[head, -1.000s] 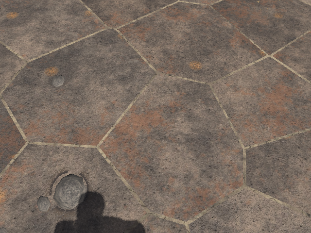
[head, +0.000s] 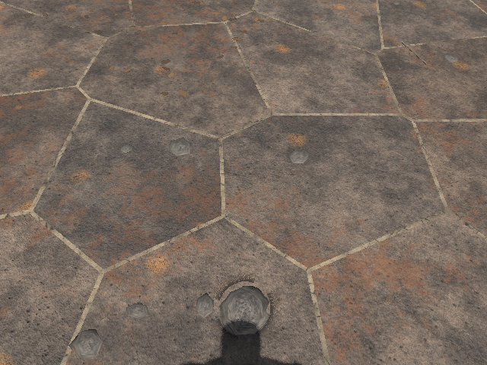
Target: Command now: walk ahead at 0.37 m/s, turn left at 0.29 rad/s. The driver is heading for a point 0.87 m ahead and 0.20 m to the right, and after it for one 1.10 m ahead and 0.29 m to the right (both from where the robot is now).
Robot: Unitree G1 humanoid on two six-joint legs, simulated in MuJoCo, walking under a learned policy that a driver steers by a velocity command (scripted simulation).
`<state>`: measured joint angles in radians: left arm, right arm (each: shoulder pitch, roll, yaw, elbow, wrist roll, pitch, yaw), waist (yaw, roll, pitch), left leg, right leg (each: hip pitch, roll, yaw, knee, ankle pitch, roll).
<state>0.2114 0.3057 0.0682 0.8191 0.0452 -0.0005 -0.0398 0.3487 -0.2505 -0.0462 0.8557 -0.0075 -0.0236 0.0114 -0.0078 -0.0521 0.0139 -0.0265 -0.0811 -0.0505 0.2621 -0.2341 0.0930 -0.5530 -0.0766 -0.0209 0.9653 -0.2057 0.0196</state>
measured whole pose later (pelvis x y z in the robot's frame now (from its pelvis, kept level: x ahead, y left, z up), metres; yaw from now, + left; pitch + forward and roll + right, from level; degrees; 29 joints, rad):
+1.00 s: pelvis +0.55 +0.02 -0.01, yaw -2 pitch +0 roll +0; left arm 0.32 0.25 0.05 0.95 0.02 -0.04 -0.01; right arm 0.21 -0.23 -0.04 0.91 -0.03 -0.08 0.00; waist 0.02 -0.03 0.06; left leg -0.24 -0.03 0.14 0.40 -0.17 0.08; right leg -0.42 -0.04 0.01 1.13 -0.31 -0.08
